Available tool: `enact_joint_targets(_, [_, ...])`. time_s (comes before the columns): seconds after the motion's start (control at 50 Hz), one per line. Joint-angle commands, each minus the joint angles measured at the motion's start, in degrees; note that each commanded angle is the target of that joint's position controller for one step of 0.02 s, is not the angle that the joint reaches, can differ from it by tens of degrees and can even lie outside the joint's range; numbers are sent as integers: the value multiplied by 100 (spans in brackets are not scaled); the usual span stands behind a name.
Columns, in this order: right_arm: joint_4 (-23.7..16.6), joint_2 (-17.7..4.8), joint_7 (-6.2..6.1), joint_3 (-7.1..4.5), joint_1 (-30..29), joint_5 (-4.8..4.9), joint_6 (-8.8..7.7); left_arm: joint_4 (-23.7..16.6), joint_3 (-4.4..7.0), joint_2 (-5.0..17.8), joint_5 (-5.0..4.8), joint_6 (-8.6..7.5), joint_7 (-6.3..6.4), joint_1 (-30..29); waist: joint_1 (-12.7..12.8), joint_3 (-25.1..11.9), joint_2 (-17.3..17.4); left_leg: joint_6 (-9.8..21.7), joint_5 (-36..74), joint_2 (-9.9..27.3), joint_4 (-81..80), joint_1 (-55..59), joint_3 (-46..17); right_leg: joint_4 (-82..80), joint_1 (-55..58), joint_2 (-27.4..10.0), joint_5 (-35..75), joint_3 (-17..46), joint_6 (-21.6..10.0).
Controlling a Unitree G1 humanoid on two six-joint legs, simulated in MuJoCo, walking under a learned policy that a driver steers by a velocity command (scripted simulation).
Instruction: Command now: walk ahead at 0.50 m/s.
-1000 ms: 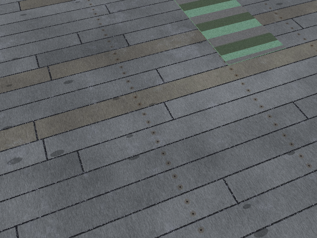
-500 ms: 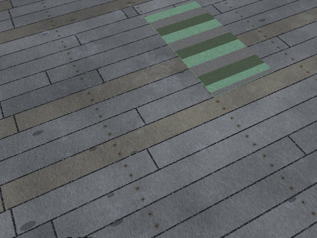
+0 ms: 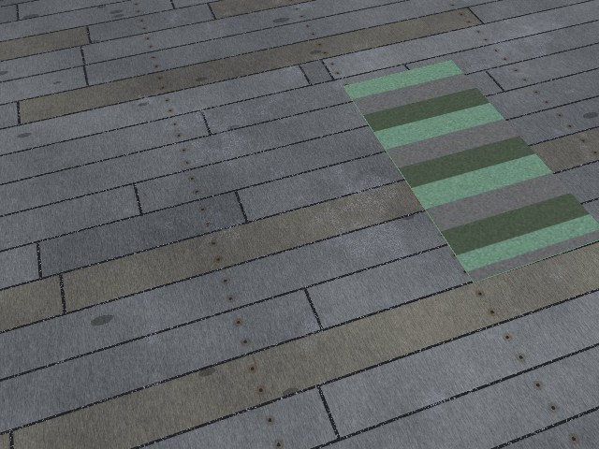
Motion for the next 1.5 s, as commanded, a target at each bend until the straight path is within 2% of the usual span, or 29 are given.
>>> enact_joint_targets(0.02, [-306,-509,-58,-149,55,-5,-142,-93,177,937,31,-7,72,132,-406,103,-649,275,-541,-318,-324,485,144,690,50,-1717,4787,540,-702])
enact_joint_targets(0.06, [267,-769,-153,-304,1767,-89,-242,-144,168,926,-3,36,62,-53,-1110,-799,-396,559,-311,-448,-787,2614,127,2644,-569,-1351,4849,216,-497])
enact_joint_targets(0.08, [417,-1310,-219,-445,2692,-255,-285,-359,69,588,-151,34,20,103,-1278,-1582,340,982,-828,998,-886,4365,-1610,4548,-2188,-926,2733,-46,-301])
enact_joint_targets(0.1, [477,-1607,-169,-543,2803,-127,-203,-374,83,443,-270,21,-28,558,-1059,-2240,1405,1632,-1103,2138,-1771,5210,-4208,6369,-3676,104,-1172,180,-173])
enact_joint_targets(0.12, [340,-1373,-137,-482,2101,11,-142,-413,192,849,-128,59,-6,52,-849,-1526,432,1429,-1456,1852,-1882,4563,-3706,6690,-4200,-325,-848,830,-279])
enact_joint_targets(0.14, [256,-984,-124,-370,1579,45,-162,-553,183,766,-90,33,-35,-429,-737,-764,113,1287,-1342,1658,-2029,3698,-2926,6505,-4309,-549,-376,821,-292])
enact_joint_targets(0.18, [348,-532,-134,-226,1343,48,-241,-571,172,549,17,93,-74,-562,-379,-197,-11,884,-625,1144,-2398,2594,-1930,5770,-3835,-890,91,812,-261])
enact_joint_targets(0.3, [655,-706,-184,-210,2007,73,-399,-780,160,463,103,360,-201,-1149,-260,70,103,882,255,822,-2810,2379,-1101,4840,-4125,-1077,812,534,58])
enact_joint_targets(0.54, [984,-748,-267,-159,2960,-4,-336,-1512,65,493,8,253,-207,-3056,-697,363,243,764,2049,925,-2385,3895,-579,2337,-4303,-720,1360,95,-119])
enact_joint_targets(0.58, [978,-836,-295,-183,2768,-19,-324,-1455,110,572,8,200,-172,-2729,-474,196,294,648,3268,953,-1862,3971,-451,2087,-3642,-485,936,-19,-319])
enact_joint_targets(0.62, [957,-904,-287,-199,2561,4,-281,-971,236,755,50,116,-82,-1266,162,-559,149,461,4058,695,-207,3684,-181,1577,-1864,-138,1056,-178,-574])
enact_joint_targets(0.64, [812,-768,-269,-144,2510,66,-284,-714,357,1120,191,64,-18,-225,511,-1219,-169,346,2552,459,1288,2545,-41,1548,-287,-971,830,723,-849])
enact_joint_targets(0.66, [669,-160,-188,-24,3187,323,-280,-653,528,1782,267,77,-14,287,298,-2046,-1557,46,-1330,-613,3679,349,225,1047,1476,-2784,270,3624,-1712])
enact_joint_targets(0.68, [719,-724,-203,-178,2830,155,-276,-702,488,1541,39,176,-57,-161,210,-1908,-824,154,-2412,-636,4272,-212,-668,492,1043,-2705,42,4312,-1645])
enact_joint_targets(0.7, [539,-746,-191,-211,2315,112,-280,-810,398,1263,-36,180,-72,-872,-58,-947,-584,202,-1932,-289,4231,-495,-730,428,165,-2506,-36,3279,-1439])
enact_joint_targets(0.72, [488,-658,-170,-190,2062,98,-308,-846,293,885,-24,139,-99,-1185,-176,-509,-297,209,-1533,-84,3879,-352,-723,190,-572,-2260,386,2685,-1263])
enact_joint_targets(0.76, [520,-431,-126,-175,2160,-50,-184,-696,185,579,-56,69,-66,-1231,-514,-190,-430,118,-1269,155,3277,200,-676,-86,-1464,-1808,947,1849,-930])
enact_joint_targets(0.86, [327,-341,-8,-166,1666,-93,41,-473,206,879,-71,-70,-36,-679,-604,-20,-614,-120,-629,314,2555,-147,-433,-408,-1566,-1584,1628,1218,-941])
enact_joint_targets(1.08, [-385,-395,-9,-61,-399,1,-35,-137,129,807,-7,-19,30,355,-79,352,-540,-74,144,39,122,-595,-23,-163,-82,-1626,3150,737,-886])
enact_joint_targets(1.14, [-382,-530,-42,-120,-156,4,-115,-127,167,936,28,3,76,140,-303,238,-619,183,-401,-206,-273,124,84,388,90,-1710,4346,602,-741])
enact_joint_targets(1.18, [42,-687,-127,-235,1152,-35,-193,-138,184,1006,12,41,69,-51,-885,-440,-494,430,-397,-588,-751,1749,281,1927,-109,-1498,5406,358,-570])
enact_joint_targets(1.2, [342,-984,-188,-347,2200,-152,-251,-240,140,901,-32,41,54,-96,-1244,-1073,-245,670,-425,-47,-764,3284,-311,3286,-1078,-1258,4281,210,-455])
enact_joint_targets(1.22, [405,-1645,-217,-521,2880,-273,-255,-424,15,348,-297,41,-20,481,-1139,-1958,1024,1411,-1152,1760,-1140,5113,-3012,5644,-3171,-353,1221,-152,-144])
enact_joint_targets(1.24, [386,-1548,-155,-508,2556,-68,-167,-372,138,735,-158,44,-16,336,-1036,-2010,756,1536,-1090,2029,-1838,4915,-4262,6490,-3888,-18,-1141,649,-225])
enact_joint_targets(1.28, [264,-894,-107,-313,1570,40,-192,-603,178,758,-53,27,-41,-533,-665,-486,-32,1134,-698,1535,-2043,3276,-2638,6259,-4148,-635,-236,881,-302])
enact_joint_targets(1.32, [336,-557,-144,-207,1299,80,-240,-564,157,557,61,142,-94,-459,-303,-151,145,818,-719,1056,-2477,2326,-1801,5643,-3669,-918,110,787,-211])
enact_joint_targets(1.36, [496,-454,-153,-155,1607,57,-338,-538,158,476,104,263,-150,-456,-224,-56,133,742,270,823,-2518,2119,-1369,5470,-3475,-940,253,698,-125])
enact_joint_targets(1.38, [541,-664,-168,-199,1705,82,-363,-588,148,406,104,307,-179,-489,-156,-152,255,827,202,857,-2592,2189,-1269,5310,-3583,-947,371,626,-63])
enact_joint_targets(1.5, [673,-734,-175,-175,2280,89,-361,-1058,129,520,43,364,-217,-1882,-426,169,63,819,397,673,-2909,2671,-844,3888,-4480,-1101,1469,399,210])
